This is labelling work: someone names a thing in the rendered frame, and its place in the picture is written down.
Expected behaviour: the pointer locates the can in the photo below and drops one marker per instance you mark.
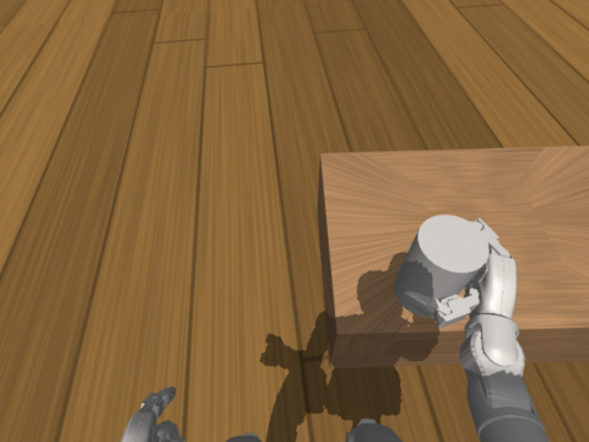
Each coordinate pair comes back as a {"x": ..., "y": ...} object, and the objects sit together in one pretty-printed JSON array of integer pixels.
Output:
[{"x": 445, "y": 255}]

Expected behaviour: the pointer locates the left robot hand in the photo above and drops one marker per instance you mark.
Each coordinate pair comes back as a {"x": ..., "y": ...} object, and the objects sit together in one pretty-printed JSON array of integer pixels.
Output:
[{"x": 142, "y": 425}]

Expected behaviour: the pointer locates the right robot hand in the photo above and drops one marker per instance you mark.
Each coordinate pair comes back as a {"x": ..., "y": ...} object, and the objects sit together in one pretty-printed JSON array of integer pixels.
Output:
[{"x": 493, "y": 289}]

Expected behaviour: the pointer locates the right robot arm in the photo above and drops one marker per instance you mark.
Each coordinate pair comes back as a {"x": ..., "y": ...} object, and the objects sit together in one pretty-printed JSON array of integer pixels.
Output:
[{"x": 498, "y": 398}]

